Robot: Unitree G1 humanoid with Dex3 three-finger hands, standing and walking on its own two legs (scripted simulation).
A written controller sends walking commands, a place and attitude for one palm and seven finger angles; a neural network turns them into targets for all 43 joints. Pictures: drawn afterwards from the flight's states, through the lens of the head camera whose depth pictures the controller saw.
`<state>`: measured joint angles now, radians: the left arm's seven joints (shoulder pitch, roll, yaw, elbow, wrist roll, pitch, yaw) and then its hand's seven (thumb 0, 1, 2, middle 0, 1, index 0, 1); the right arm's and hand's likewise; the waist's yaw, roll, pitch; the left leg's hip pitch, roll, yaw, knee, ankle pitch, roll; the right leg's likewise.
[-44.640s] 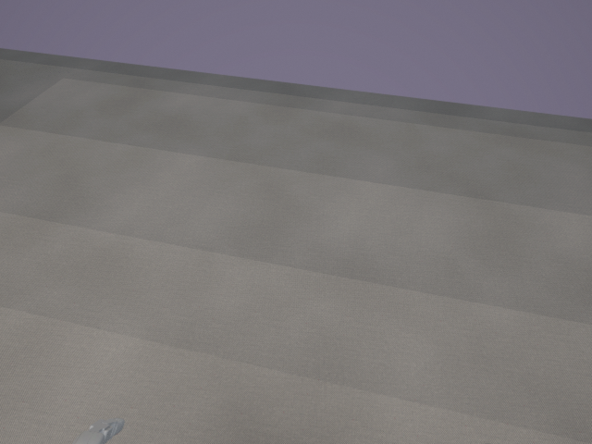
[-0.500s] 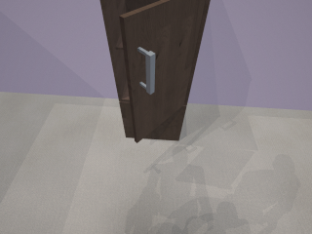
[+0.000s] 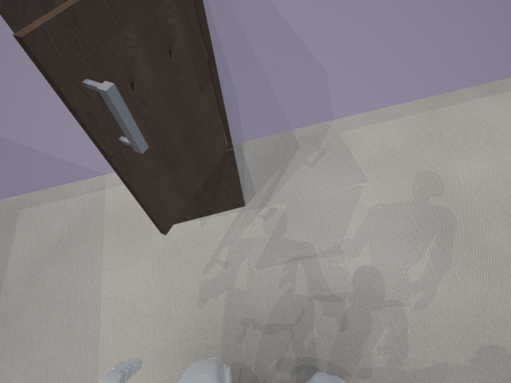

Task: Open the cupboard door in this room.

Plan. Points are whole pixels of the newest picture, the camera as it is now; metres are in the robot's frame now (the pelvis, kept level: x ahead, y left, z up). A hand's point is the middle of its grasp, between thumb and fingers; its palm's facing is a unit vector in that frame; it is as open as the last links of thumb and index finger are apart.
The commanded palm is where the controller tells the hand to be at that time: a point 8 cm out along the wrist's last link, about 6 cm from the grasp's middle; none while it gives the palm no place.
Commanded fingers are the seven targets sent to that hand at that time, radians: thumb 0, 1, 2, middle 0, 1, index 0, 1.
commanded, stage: walk to a spot facing it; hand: left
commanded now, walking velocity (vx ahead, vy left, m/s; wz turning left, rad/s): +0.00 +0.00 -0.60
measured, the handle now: (117, 118) +0.52 +0.28 +0.10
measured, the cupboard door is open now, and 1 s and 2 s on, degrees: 49 49 49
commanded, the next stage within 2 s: none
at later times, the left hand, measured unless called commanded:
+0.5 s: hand out of the picture +0.12 +0.21 -0.17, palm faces -0.20 -0.96 -0.20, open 7.4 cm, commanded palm none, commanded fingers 0.00 0.90 0.90 -0.20 -0.30 -0.20 -0.30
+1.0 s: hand (232, 344) +0.19 +0.07 -0.14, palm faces -0.55 -0.80 -0.24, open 7.4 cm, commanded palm none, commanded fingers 0.00 0.90 0.90 -0.20 -0.30 -0.20 -0.30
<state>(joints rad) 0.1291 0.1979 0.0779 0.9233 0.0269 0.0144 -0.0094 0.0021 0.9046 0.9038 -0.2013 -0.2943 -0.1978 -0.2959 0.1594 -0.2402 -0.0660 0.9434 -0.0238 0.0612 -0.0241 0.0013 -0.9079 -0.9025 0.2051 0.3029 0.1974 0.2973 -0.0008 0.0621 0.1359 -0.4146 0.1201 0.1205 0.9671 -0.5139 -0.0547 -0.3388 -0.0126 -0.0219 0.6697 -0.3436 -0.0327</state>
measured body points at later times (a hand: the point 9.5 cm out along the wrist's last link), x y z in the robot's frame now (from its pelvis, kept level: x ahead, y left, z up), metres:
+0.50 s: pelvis +0.02 +0.02 +0.01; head +0.07 +0.03 +0.46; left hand +0.13 +0.26 -0.15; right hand +0.06 -0.24 -0.12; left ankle +0.05 +0.13 -0.72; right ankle -0.03 -0.09 -0.66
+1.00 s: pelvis +0.01 -0.04 +0.02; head +0.04 -0.08 +0.46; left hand +0.22 +0.11 -0.12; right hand -0.09 -0.29 -0.14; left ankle +0.09 +0.09 -0.65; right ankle -0.04 -0.10 -0.72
